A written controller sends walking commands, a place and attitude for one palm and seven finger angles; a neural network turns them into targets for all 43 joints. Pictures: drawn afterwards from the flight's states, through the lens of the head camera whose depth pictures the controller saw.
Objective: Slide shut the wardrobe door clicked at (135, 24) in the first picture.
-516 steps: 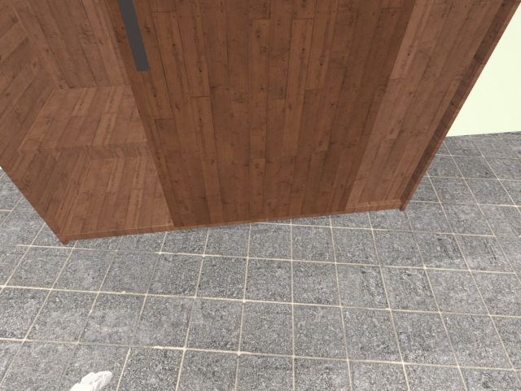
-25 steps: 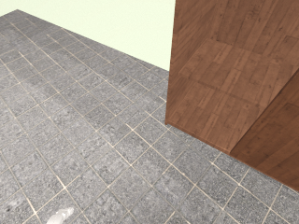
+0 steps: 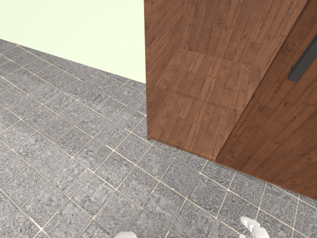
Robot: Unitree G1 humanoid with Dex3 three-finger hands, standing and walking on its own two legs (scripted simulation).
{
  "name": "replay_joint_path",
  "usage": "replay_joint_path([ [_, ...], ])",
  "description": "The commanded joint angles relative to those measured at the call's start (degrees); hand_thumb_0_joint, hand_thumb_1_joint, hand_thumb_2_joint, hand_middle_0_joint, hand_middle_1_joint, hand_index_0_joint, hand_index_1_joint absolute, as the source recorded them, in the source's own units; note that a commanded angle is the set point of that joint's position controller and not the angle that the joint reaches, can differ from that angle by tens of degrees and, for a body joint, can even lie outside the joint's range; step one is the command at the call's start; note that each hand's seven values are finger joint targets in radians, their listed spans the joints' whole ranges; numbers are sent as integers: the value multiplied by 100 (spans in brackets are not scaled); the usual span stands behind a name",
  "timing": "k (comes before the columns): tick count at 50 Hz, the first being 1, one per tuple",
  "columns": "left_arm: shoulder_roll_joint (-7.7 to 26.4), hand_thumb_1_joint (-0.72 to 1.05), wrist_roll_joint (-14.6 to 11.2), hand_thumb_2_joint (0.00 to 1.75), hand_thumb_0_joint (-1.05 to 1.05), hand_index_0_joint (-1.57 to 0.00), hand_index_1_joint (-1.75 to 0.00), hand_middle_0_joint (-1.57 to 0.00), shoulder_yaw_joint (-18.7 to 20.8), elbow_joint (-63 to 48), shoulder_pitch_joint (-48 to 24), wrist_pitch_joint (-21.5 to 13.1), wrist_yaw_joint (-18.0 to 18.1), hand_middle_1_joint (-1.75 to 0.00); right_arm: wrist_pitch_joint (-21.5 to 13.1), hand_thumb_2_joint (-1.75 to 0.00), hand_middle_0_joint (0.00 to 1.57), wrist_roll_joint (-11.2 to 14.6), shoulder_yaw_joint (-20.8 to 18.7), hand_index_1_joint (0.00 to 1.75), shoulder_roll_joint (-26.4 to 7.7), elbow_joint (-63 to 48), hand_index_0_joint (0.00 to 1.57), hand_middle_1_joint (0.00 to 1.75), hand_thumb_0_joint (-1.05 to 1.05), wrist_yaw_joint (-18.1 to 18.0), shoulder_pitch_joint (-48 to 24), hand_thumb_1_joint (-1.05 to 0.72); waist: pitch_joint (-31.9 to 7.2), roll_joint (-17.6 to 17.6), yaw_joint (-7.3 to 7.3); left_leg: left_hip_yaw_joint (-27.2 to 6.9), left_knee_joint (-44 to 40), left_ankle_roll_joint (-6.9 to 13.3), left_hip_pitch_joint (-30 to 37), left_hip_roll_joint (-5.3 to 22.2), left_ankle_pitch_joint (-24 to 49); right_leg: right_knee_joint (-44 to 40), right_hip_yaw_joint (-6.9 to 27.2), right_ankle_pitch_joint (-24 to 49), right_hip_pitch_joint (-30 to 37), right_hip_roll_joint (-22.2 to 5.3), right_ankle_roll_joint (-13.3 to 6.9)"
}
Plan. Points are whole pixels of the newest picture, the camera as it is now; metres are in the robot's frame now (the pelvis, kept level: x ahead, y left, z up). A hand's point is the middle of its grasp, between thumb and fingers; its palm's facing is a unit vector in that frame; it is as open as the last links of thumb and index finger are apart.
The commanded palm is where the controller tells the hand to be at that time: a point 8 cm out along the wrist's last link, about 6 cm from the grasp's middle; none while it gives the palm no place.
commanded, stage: turn to face it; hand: right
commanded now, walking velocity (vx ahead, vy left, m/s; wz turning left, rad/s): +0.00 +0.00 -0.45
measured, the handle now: out of the picture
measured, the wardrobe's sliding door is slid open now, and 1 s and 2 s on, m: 0.49 0.49 0.49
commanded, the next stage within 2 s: take the last steps up to it in 0.30 s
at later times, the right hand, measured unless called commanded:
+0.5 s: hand out of the picture -0.04 -0.18 -0.16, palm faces +0.29 +0.93 -0.24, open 7.4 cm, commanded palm none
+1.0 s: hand out of the picture +0.07 -0.26 -0.18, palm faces +0.30 +0.94 -0.16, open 7.4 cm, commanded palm none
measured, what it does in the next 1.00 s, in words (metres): walks ahead, turning right: left foot, then right foot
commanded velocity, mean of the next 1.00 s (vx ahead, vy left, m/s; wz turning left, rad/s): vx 0.18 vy -0.01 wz -0.15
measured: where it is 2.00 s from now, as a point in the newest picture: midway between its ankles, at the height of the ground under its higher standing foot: (174, 235)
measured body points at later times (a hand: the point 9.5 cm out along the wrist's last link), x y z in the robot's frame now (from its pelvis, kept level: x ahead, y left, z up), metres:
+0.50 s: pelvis -0.01 +0.01 +0.00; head +0.02 +0.01 +0.45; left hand +0.12 +0.25 -0.15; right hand -0.06 -0.22 -0.14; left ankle +0.01 +0.13 -0.74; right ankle -0.06 -0.11 -0.70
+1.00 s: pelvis +0.08 -0.07 +0.00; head +0.08 -0.08 +0.45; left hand +0.05 +0.16 -0.15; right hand +0.06 -0.31 -0.16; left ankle +0.20 +0.03 -0.67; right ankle -0.05 -0.09 -0.74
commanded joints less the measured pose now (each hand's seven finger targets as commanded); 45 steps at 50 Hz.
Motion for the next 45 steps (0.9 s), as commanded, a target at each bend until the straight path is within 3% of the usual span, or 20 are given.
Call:
replay_joint_path([
  [1, 1062, 90, -42, 90, 0, -20, -30, -20, 328, -465, -176, -124, 88, -30, -273, -90, 20, 18, -197, 30, -620, -367, 20, 30, 0, -83, 596, -90, -780, -468, -436, 8, -2003, 60, 1496, 4, 1208, 138, 1449, 2681, -243, -1284, -491],
  [2, 821, 90, -99, 90, 0, -20, -30, -20, 302, -436, -55, -142, 54, -30, -338, -90, 20, -22, -247, 30, -889, -308, 20, 30, 0, -107, 807, -90, -946, 243, -499, -518, -2660, 189, 2508, 618, 1759, 627, 1066, 1347, -985, -936, -128],
  [3, 444, 90, -129, 90, 0, -20, -30, -20, 252, -526, 124, -163, 57, -30, -373, -90, 20, -104, -347, 30, -1356, -315, 20, 30, 0, -152, 901, -90, -1090, 1817, -480, -2095, -2756, 809, 3201, 2214, 2704, 1898, -82, -1447, -2042, -134, 338],
  [4, 747, 90, -60, 90, 0, -20, -30, -20, 335, -545, 119, -110, 90, -30, -340, -90, 20, -87, -337, 30, -1429, -324, 20, 30, 0, -137, 1019, -90, -993, 1492, -493, -2217, -2763, 1366, 2312, 2811, 3315, 3020, -287, -2132, -1833, -109, 403],
  [5, 699, 90, -19, 90, 0, -20, -30, -20, 357, -496, 92, -52, 69, -30, -316, -90, 20, -79, -282, 30, -1212, -389, 20, 30, 0, -147, 804, -90, -653, 781, -349, -1707, -2787, 1468, 1799, 2499, 3071, 3697, -209, -1864, -1814, -244, 385],
  [6, 671, 90, -14, 90, 0, -20, -30, -20, 351, -372, 151, 15, 37, -30, -342, -90, 20, -68, -292, 30, -1042, -406, 20, 30, 0, -148, 529, -90, -514, 1191, -235, -1560, -2905, 1350, 1464, 2195, 2665, 3987, -241, -1649, -1812, -413, 395],
  [7, 691, 90, -3, 90, 0, -20, -30, -20, 356, -254, 158, 59, -2, -30, -324, -90, 20, -62, -233, 30, -881, -415, 20, 30, 0, -122, 323, -90, -296, 938, -140, -1088, -2912, 1222, 1267, 1839, 2311, 4257, -388, -1217, -1774, -498, 436],
  [9, 600, 90, -6, 90, 0, -20, -30, -20, 341, -158, 288, 93, -67, -30, -342, -90, 20, -65, -163, 30, -662, -402, 20, 30, 0, -89, 228, -90, -170, 987, -24, -371, -2912, 1000, 1105, 1412, 2294, 4338, -542, -647, -1713, -548, 486],
  [15, 554, 90, -4, 90, 0, -20, -30, -20, 266, -129, -191, 125, -49, -30, -369, -90, 20, -116, -190, 30, -694, -55, 20, 30, 0, -94, 996, -90, -6, 1119, -338, -166, -3003, 1123, 1331, 1524, 2304, 3792, -737, -556, -1724, -692, 598],
  [20, 369, 90, -59, 90, 0, -20, -30, -20, 141, -168, -681, 54, -18, -30, -372, -90, 20, -193, -246, 30, -861, 244, 20, 30, 0, -94, 1461, -90, -251, 1078, -542, -106, -2663, 1330, 1849, 1679, 3558, 2273, -1052, -1190, -1283, -683, 565],
  [24, 321, 90, -71, 90, 0, -20, -30, -20, 51, -169, -653, -107, -47, -30, -396, -90, 20, -210, -298, 30, -969, 497, 20, 30, 0, -46, 1623, -90, -494, 1214, -600, -201, -2704, 1272, 1882, 1826, 2364, 1086, -1384, -1186, -601, -625, 401],
  [26, 331, 90, -43, 90, 0, -20, -30, -20, 31, -40, -300, -202, -42, -30, -377, -90, 20, -173, -289, 30, -951, 582, 20, 30, 0, -13, 1485, -90, -444, 1064, -388, 16, -2521, 1050, 1204, 1669, 1123, 46, -1559, -638, 348, -555, 289],
  [27, 491, 90, -49, 90, 0, -20, -30, -20, 59, 61, 59, -277, -31, -30, -344, -90, 20, -123, -257, 30, -831, 581, 20, 30, 0, 9, 1353, -90, -486, 544, -167, 311, -1992, 810, 486, 1411, 380, -644, -1341, -335, 1198, -669, 206],
  [28, 983, 90, 3, 90, 0, -20, -30, -20, 178, 160, 460, -322, 9, -30, -306, -90, 20, -80, -191, 30, -487, 493, 20, 30, 0, 57, 1341, -90, -572, -927, 32, 898, -696, 467, -658, 729, -377, -1152, 180, -888, 1981, -1738, -217],
  [29, 1375, 90, 4, 90, 0, -20, -30, -20, 256, 212, 838, -301, 33, -30, -316, -90, 20, -126, -83, 30, -215, 288, 20, 30, 0, 87, 1076, -90, -317, -1839, 157, 1044, 570, 292, -1611, 233, -1110, -1642, 1363, -936, 2066, -2663, -656],
  [30, 1359, 90, 8, 90, 0, -20, -30, -20, 238, 240, 828, -276, 71, -30, -326, -90, 20, -156, -88, 30, -329, 242, 20, 30, 0, 88, 800, -90, 23, -1316, 227, 567, 1147, 396, -1795, 415, -988, -1763, 1399, -1118, 1591, -2851, -972],
  [33, 641, 90, -29, 90, 0, -20, -30, -20, -18, 188, 290, -410, 170, -30, -336, -90, 20, -189, -92, 30, -338, 618, 20, 30, 0, 156, 898, -90, 680, -801, -112, 263, 1721, 413, -1606, 568, 204, -1857, 546, -170, 838, -2143, -719],
  [37, 507, 90, -104, 90, 0, -20, -30, -20, -40, 320, 491, -570, 182, -30, -308, -90, 20, -163, -65, 30, -219, 947, 20, 30, 0, 161, 1417, -90, 460, -432, -341, 306, 1928, 254, -1468, 466, 997, -1846, -257, 1302, 1028, -1779, -496],
  [42, 355, 90, -121, 90, 0, -20, -30, -20, -42, 602, 1009, -654, 243, -30, -282, -90, 20, -137, -106, 30, -148, 844, 20, 30, 0, 139, 1049, -90, 513, -350, -286, 313, 1855, 183, -2015, 447, 1295, -1739, -355, 2605, 1534, -1878, -451],
  [45, 274, 90, -90, 90, 0, -20, -30, -20, -46, 786, 1333, -696, 286, -30, -311, -90, 20, -123, -100, 30, -104, 696, 20, 30, 0, 153, 570, -90, 613, -249, -177, 360, 1484, 212, -2227, 503, 1273, -1646, -273, 3131, 1797, -2063, -597],
])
